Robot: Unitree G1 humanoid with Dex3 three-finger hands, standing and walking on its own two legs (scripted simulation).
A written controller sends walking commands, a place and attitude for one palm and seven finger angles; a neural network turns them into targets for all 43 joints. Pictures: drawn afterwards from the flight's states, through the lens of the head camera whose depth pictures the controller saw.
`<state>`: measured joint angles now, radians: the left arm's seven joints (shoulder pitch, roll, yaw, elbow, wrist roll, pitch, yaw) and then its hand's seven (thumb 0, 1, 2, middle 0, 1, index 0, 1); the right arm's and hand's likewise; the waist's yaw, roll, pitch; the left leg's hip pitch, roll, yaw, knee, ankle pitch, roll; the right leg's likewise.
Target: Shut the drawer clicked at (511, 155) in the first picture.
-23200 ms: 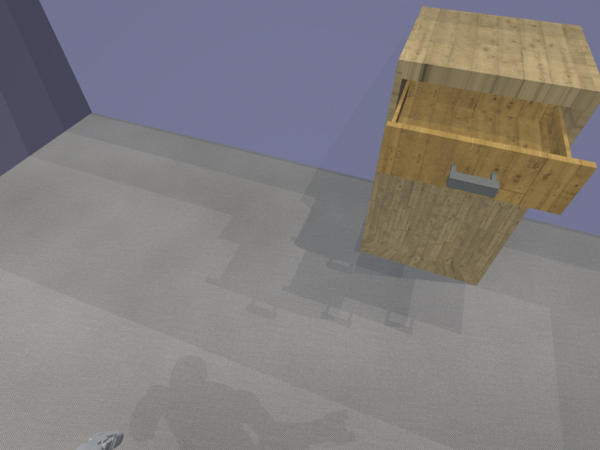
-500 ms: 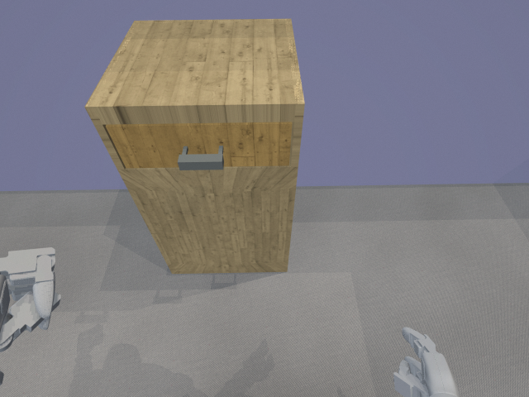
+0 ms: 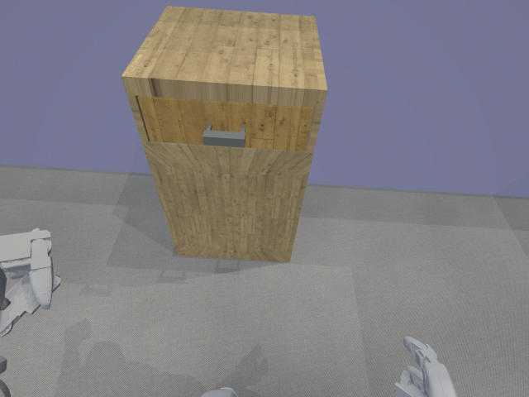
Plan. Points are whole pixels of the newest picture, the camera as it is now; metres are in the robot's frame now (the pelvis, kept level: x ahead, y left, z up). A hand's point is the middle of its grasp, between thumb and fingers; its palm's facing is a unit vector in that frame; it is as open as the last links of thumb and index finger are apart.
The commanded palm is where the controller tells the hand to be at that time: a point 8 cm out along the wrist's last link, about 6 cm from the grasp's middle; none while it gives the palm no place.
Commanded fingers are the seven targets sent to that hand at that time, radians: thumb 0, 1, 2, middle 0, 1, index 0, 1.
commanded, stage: step back with the hand held close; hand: left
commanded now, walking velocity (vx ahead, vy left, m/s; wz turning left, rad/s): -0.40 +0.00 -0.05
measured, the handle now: (225, 133) +0.72 +0.15 -0.05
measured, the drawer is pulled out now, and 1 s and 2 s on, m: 0.00 0.00 0.00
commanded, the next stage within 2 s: stop stepping back and stand still in 0.30 s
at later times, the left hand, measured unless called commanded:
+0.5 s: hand (40, 386) +0.10 +0.19 +0.19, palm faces +0.17 -0.85 -0.50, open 3.2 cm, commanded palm +0.06 +0.25 +0.19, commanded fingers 0.00 0.90 0.90 -1.40 -1.60 -1.40 -1.60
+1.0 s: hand out of the picture +0.10 +0.25 +0.17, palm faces +0.34 -0.83 -0.43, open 3.2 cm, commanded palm +0.05 +0.29 +0.19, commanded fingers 0.00 0.90 0.90 -1.40 -1.60 -1.40 -1.60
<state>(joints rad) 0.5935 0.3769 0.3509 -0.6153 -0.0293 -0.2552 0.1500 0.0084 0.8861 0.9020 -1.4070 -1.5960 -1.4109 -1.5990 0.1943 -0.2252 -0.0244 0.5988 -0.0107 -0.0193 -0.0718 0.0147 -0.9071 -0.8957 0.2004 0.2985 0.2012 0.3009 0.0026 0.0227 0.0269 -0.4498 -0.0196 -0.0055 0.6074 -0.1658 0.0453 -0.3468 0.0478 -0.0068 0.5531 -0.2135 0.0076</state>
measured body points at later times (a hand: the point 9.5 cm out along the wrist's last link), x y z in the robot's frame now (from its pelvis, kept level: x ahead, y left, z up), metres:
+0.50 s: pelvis -0.10 -0.01 +0.00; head -0.09 +0.00 +0.45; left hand +0.09 +0.24 +0.21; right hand +0.04 -0.26 -0.08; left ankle +0.09 +0.07 -0.72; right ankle -0.22 -0.11 -0.72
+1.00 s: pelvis -0.10 +0.02 +0.00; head -0.10 +0.02 +0.45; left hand +0.07 +0.29 +0.19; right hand +0.03 -0.23 -0.09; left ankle -0.05 +0.12 -0.73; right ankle -0.18 -0.09 -0.72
